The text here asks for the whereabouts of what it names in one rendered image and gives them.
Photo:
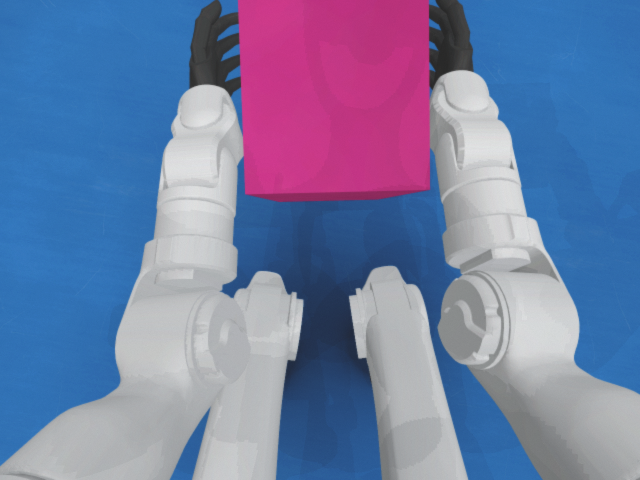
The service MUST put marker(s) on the robot left forearm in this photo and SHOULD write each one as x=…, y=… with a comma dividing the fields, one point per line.
x=193, y=249

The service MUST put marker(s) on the robot left thigh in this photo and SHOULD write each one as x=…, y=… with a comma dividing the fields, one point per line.
x=240, y=440

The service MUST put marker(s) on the carton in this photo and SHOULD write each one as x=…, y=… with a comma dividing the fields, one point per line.
x=335, y=98

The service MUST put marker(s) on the robot right hand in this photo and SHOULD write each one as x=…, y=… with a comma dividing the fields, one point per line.
x=452, y=41

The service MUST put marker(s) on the left robot upper arm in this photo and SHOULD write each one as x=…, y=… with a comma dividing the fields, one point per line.
x=174, y=353

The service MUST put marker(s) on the right robot upper arm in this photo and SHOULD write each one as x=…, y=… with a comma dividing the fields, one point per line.
x=517, y=333

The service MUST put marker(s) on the robot right forearm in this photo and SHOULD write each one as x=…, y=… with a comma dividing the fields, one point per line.
x=480, y=189

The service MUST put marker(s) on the robot right thigh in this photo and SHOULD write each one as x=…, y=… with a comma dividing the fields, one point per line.
x=417, y=439

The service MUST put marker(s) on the robot thigh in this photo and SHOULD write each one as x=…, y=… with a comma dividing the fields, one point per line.
x=240, y=440
x=417, y=439

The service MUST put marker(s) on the robot left hand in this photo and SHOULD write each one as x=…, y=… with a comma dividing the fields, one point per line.
x=206, y=67

